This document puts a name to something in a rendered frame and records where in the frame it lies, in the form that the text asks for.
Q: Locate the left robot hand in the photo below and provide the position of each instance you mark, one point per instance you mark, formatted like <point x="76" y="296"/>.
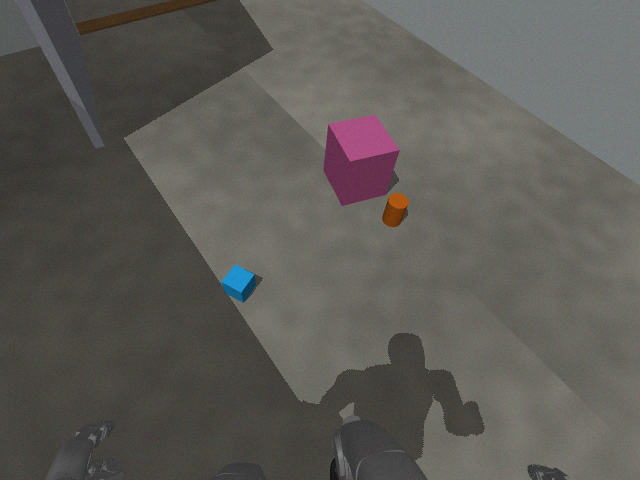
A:
<point x="73" y="460"/>

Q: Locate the right robot hand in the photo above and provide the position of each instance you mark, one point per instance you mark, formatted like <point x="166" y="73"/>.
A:
<point x="538" y="472"/>

